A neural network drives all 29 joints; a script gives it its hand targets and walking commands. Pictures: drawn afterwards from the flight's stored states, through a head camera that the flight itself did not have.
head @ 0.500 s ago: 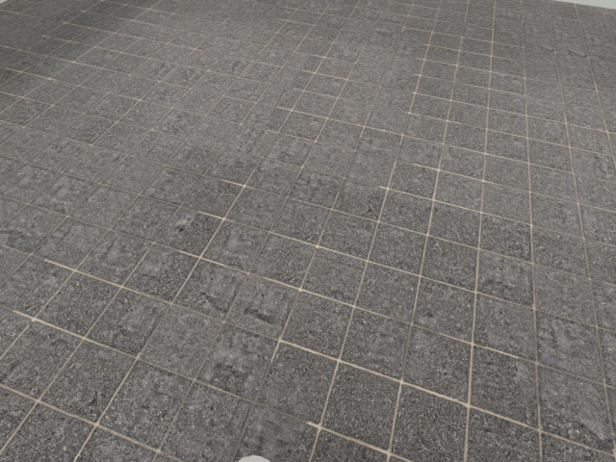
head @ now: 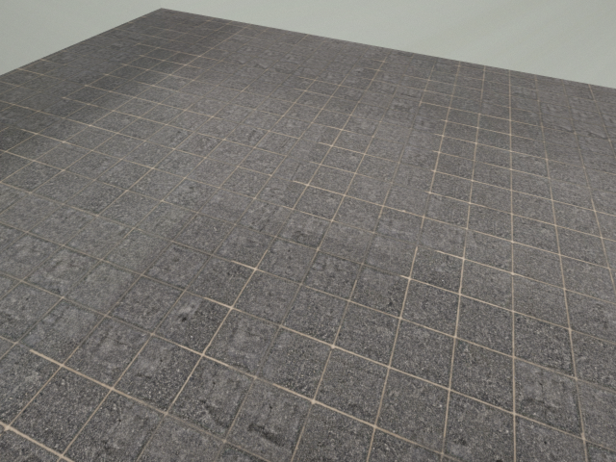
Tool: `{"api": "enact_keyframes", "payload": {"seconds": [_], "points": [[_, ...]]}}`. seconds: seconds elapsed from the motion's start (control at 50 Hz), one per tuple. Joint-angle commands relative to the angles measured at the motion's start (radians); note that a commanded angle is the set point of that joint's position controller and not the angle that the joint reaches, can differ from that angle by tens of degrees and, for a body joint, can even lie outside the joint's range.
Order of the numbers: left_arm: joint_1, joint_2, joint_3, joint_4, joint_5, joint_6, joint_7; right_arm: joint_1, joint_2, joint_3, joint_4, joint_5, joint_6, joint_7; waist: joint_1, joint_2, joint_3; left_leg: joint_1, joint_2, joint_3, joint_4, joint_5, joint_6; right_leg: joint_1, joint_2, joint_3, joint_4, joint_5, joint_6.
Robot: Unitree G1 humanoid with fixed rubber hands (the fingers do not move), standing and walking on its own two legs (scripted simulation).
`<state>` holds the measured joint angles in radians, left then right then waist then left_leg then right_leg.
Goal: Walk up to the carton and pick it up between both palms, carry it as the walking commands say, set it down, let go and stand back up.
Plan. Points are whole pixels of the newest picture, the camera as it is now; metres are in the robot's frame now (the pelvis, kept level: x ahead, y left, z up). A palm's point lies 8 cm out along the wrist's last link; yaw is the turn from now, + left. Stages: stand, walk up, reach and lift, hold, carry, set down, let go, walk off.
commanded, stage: walk up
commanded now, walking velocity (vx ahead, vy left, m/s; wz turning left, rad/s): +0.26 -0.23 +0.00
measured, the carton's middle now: out of the picture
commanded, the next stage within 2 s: none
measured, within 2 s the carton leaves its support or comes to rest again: neither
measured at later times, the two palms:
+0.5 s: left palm (206, 336) +0.36 +0.18 -0.12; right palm out of the picture +0.13 -0.32 -0.12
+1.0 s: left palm (195, 376) +0.29 +0.19 -0.12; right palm (528, 384) +0.25 -0.32 -0.08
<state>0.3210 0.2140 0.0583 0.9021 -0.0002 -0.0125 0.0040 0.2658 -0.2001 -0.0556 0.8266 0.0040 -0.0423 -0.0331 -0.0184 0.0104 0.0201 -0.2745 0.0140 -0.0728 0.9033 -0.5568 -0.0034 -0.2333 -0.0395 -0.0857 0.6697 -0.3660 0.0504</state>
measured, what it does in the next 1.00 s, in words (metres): walks ahead: left foot, then right foot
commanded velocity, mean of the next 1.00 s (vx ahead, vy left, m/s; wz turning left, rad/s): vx -0.11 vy -0.19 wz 0.00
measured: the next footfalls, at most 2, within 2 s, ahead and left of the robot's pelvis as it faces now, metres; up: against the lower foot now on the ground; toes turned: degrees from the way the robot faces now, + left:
left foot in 0.02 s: +0.03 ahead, +0.09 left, +0.00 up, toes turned -3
right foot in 0.46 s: +0.31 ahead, -0.18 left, +0.00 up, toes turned -5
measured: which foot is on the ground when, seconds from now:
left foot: up 0.00-0.00, down 0.02-0.46, up 0.48-0.84, down 0.86-1.00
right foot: down 0.00-0.02, up 0.04-0.44, down 0.46-0.86, up 0.88-1.00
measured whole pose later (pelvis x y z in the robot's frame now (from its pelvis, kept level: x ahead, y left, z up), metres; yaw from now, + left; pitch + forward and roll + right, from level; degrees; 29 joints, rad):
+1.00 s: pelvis +0.20 -0.06 +0.02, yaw -4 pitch +0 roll -4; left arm 0.15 0.26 0.06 0.92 0.00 0.10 0.01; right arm 0.15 -0.20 -0.03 0.94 0.00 0.04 -0.05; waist -0.02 -0.02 0.11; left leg -0.31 0.10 -0.03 0.60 -0.28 -0.01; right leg -0.50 0.05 0.02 1.12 -0.43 0.02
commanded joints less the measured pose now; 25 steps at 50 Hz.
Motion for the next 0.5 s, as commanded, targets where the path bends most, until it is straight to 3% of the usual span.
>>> {"api": "enact_keyframes", "payload": {"seconds": [0.0,0.02,0.04,0.06,0.08,0.12,0.14,0.16,0.2,0.26,0.28,0.3,0.32,0.34,0.36,0.38,0.4,0.42,0.44,0.46,0.48], "points": [[-0.092,0.102,0.01,-0.12,0.026,0.046,-0.013,0.307,-0.291,-0.067,0.049,-0.028,0.019,-0.002,-0.048,0.215,0.15,0.141,0.43,-0.434,-0.689,0.369,0.037,-0.513,0.014,0.148,0.609,-0.16,-0.011],[-0.118,0.101,0.018,-0.127,0.022,0.049,-0.021,0.309,-0.265,-0.069,0.061,-0.025,0.015,-0.007,-0.052,0.195,0.138,0.15,0.41,-0.427,-0.686,0.408,0.024,-0.478,-0.004,0.169,0.619,-0.105,-0.011],[-0.164,0.095,0.011,-0.14,0.023,0.042,-0.025,0.336,-0.226,-0.052,0.069,-0.02,0.002,-0.012,-0.078,0.198,0.157,0.228,0.389,-0.401,-0.639,0.62,0.052,-0.54,-0.009,0.153,0.606,-0.066,-0.008],[-0.148,0.078,0.002,-0.123,0.027,0.031,-0.024,0.334,-0.204,-0.036,0.084,-0.016,-0.012,-0.015,-0.08,0.199,0.1,0.365,0.35,-0.299,-0.524,1.021,0.027,-0.586,-0.006,0.148,0.58,-0.059,-0.004],[-0.132,0.057,-0.008,-0.113,0.029,0.024,-0.022,0.36,-0.168,-0.023,0.096,-0.013,-0.018,-0.012,-0.084,0.215,0.017,0.479,0.299,-0.173,-0.43,1.325,0.002,-0.6,0.01,0.126,0.568,-0.065,-0.011],[-0.143,0.068,-0.011,-0.105,0.025,0.017,-0.022,0.375,-0.174,-0.026,0.092,-0.027,-0.019,-0.025,-0.084,0.26,-0.036,0.547,0.285,-0.103,-0.38,1.673,-0.022,-0.646,0.061,0.064,0.602,-0.05,0.014],[-0.178,0.081,-0.01,-0.112,0.022,0.025,-0.025,0.378,-0.198,-0.036,0.091,-0.026,-0.013,-0.033,-0.08,0.234,-0.058,0.561,0.296,-0.112,-0.382,1.79,-0.009,-0.643,0.079,0.049,0.589,-0.052,0.03],[-0.206,0.077,-0.009,-0.108,0.021,0.033,-0.03,0.383,-0.196,-0.033,0.105,-0.029,-0.007,-0.04,-0.083,0.249,-0.106,0.579,0.288,-0.112,-0.388,1.751,-0.028,-0.624,0.088,0.042,0.579,-0.034,0.034],[-0.261,0.065,-0.025,-0.122,0.016,0.047,-0.032,0.391,-0.193,-0.035,0.108,-0.031,0.002,-0.046,-0.082,0.181,-0.104,0.533,0.276,-0.122,-0.408,1.617,0.003,-0.639,0.088,0.027,0.501,0.021,0.033],[-0.31,0.036,-0.05,-0.124,0.007,0.041,-0.036,0.323,-0.167,-0.029,0.099,-0.033,0.002,-0.039,-0.057,0.253,-0.057,0.428,0.242,-0.061,-0.466,1.496,0.061,-0.538,0.076,0.01,0.267,0.131,0.025],[-0.318,0.049,-0.051,-0.107,0.002,0.041,-0.039,0.295,-0.18,-0.034,0.094,-0.035,0.006,-0.034,-0.045,0.237,-0.044,0.381,0.226,-0.044,-0.472,1.501,0.058,-0.479,0.089,-0.017,0.209,0.149,0.024],[-0.316,0.047,-0.055,-0.111,0.002,0.041,-0.043,0.274,-0.188,-0.043,0.088,-0.036,0.012,-0.029,-0.03,0.262,-0.003,0.317,0.215,-0.018,-0.474,1.473,0.056,-0.416,0.089,-0.028,0.109,0.172,0.02],[-0.272,0.056,-0.053,-0.084,0.005,0.038,-0.044,0.222,-0.202,-0.047,0.084,-0.038,0.014,-0.029,0.013,0.221,-0.005,0.228,0.191,0.03,-0.408,1.508,0.033,-0.252,0.105,-0.029,0.002,0.17,-0.004],[-0.181,0.089,-0.043,-0.043,0.007,0.038,-0.047,0.174,-0.229,-0.056,0.079,-0.039,0.015,-0.026,0.06,0.243,-0.028,0.156,0.179,0.046,-0.304,1.506,0.025,-0.089,0.108,-0.028,-0.092,0.24,-0.014],[-0.032,0.122,-0.029,0.004,0.01,0.031,-0.042,0.138,-0.226,-0.047,0.065,-0.034,0.015,-0.024,0.118,0.182,-0.083,0.093,0.174,0.062,-0.12,1.409,-0.005,0.085,0.061,0.023,-0.217,0.363,-0.041],[0.072,0.179,-0.012,0.054,0.015,0.029,-0.031,0.174,-0.17,-0.029,0.071,-0.035,0.015,-0.02,0.133,-0.038,-0.147,-0.082,0.082,0.085,0.16,0.701,-0.052,0.287,-0.134,0.157,-0.233,1.008,-0.118],[0.143,0.266,0.014,0.066,0.011,0.022,-0.017,0.168,-0.112,-0.014,0.052,-0.021,0.023,-0.025,0.134,-0.266,-0.194,-0.29,-0.063,0.066,0.445,-0.098,-0.077,0.452,-0.367,0.389,-0.17,1.715,-0.234],[0.143,0.269,0.012,0.068,-0.009,0.019,-0.007,0.13,-0.097,-0.011,0.045,-0.012,0.037,-0.026,0.11,-0.233,-0.222,-0.276,-0.036,0.015,0.505,-0.203,-0.064,0.424,-0.407,0.391,-0.13,1.849,-0.267],[0.091,0.238,0.007,0.053,0.0,0.02,0.005,0.068,-0.099,-0.013,0.027,-0.014,0.042,-0.023,0.092,-0.179,-0.141,-0.292,-0.014,0.009,0.489,-0.2,-0.047,0.343,-0.388,0.367,-0.176,1.73,-0.277],[0.008,0.211,0.001,0.039,0.017,0.027,0.008,0.039,-0.124,-0.032,0.025,-0.019,0.051,-0.02,0.073,-0.12,-0.02,-0.24,0.013,0.004,0.378,-0.189,-0.028,0.184,-0.332,0.302,-0.235,1.517,-0.244],[-0.053,0.191,0.008,0.023,0.013,0.032,0.017,0.083,-0.089,-0.028,0.028,-0.019,0.05,-0.015,0.048,-0.165,0.071,-0.277,0.013,-0.021,0.359,-0.145,-0.048,0.133,-0.312,0.241,-0.253,1.395,-0.225]]}}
